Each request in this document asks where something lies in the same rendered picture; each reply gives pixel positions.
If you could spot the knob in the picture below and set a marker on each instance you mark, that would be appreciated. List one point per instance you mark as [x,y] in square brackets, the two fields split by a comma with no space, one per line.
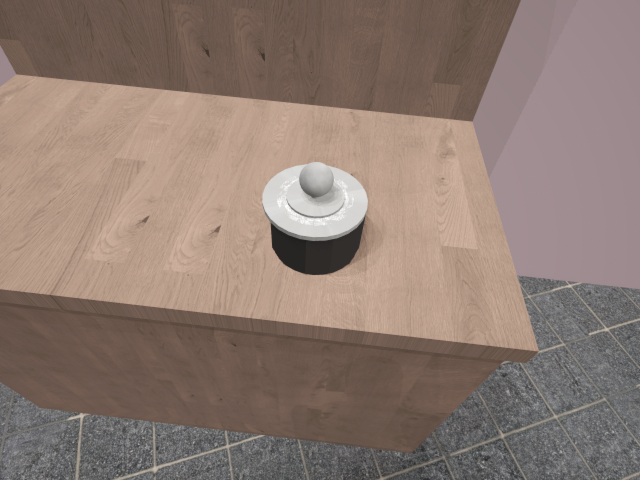
[316,179]

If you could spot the lid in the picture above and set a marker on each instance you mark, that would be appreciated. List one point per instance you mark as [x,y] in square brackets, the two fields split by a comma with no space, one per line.
[302,216]

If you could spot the pot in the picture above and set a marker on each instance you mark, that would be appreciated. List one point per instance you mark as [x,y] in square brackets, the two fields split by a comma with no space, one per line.
[316,257]

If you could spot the table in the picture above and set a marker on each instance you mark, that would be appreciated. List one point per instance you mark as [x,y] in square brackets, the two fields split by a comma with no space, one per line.
[137,274]

